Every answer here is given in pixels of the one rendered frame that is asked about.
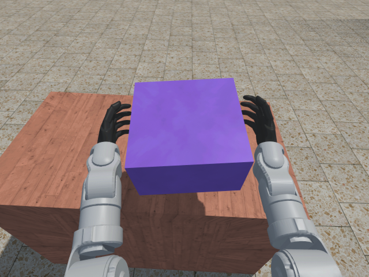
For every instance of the pedestal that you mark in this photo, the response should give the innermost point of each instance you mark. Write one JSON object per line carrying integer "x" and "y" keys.
{"x": 43, "y": 170}

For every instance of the robot left hand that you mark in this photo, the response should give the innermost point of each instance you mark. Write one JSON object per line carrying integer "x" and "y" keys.
{"x": 108, "y": 130}

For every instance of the carton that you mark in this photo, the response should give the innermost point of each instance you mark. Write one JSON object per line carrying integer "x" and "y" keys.
{"x": 187, "y": 136}

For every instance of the robot right hand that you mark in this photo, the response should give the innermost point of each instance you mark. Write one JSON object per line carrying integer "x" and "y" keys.
{"x": 263, "y": 125}

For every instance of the robot right forearm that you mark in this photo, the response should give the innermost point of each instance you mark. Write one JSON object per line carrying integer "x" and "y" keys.
{"x": 289, "y": 227}

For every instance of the left robot upper arm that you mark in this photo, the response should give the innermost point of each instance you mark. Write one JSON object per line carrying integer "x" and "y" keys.
{"x": 107, "y": 266}

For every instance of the robot left forearm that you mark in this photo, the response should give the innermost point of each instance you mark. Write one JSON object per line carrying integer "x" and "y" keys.
{"x": 99, "y": 230}

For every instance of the right robot upper arm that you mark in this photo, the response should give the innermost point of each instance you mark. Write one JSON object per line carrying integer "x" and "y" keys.
{"x": 303, "y": 263}

